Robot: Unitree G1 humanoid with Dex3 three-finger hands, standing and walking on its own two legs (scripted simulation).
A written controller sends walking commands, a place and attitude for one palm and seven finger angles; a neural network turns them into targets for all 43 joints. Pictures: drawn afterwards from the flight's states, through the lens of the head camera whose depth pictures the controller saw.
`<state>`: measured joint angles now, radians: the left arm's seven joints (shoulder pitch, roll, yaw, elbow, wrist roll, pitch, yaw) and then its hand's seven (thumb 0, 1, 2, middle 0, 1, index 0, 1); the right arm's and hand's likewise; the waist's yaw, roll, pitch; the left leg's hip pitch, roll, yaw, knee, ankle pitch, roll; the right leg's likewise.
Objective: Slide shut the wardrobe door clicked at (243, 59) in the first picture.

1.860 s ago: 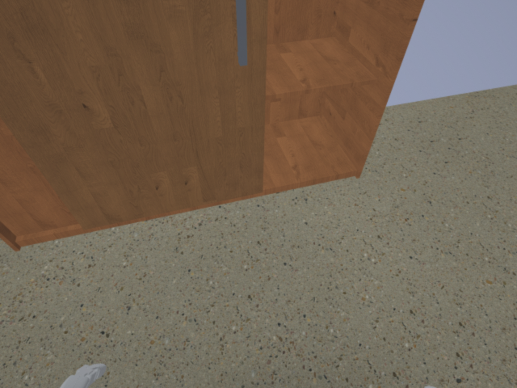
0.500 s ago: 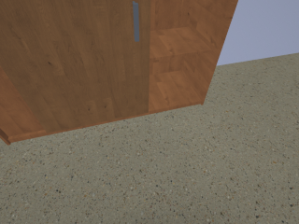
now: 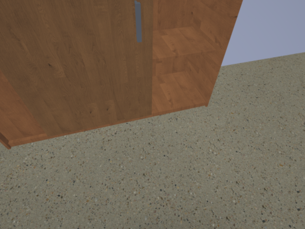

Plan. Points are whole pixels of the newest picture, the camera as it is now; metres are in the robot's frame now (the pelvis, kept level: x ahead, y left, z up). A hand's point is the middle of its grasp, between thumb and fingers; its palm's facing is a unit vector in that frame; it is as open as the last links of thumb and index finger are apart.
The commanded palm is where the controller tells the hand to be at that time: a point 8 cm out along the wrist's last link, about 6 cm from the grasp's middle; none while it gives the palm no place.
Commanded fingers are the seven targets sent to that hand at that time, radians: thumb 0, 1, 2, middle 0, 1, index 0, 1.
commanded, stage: walk to a spot facing it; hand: left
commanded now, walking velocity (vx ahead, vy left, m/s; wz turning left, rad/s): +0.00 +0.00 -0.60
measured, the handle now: (137, 21) +1.06 +0.16 +0.08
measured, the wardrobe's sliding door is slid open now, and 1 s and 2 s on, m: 0.54 0.54 0.54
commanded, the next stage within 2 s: none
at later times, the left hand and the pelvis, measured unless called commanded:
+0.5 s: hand out of the picture +0.02 +0.13 -0.15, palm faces -0.17 -0.96 -0.23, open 7.4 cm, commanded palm none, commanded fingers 0.00 0.90 0.90 -0.20 -0.30 -0.20 -0.30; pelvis +0.02 -0.06 +0.00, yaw -15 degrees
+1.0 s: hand (112, 200) +0.25 +0.16 -0.20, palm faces -0.36 -0.92 -0.18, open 7.4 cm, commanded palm none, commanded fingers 0.00 0.90 0.90 -0.20 -0.30 -0.20 -0.30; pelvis +0.23 -0.03 -0.03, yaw -30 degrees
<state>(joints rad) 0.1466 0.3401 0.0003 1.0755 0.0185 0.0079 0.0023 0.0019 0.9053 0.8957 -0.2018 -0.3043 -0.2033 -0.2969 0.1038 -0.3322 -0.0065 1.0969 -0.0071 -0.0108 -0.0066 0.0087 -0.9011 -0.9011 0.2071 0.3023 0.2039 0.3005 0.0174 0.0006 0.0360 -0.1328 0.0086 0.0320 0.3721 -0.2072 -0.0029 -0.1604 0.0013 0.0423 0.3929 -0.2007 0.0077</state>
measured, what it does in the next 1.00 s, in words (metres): walks ahead, turning right: left foot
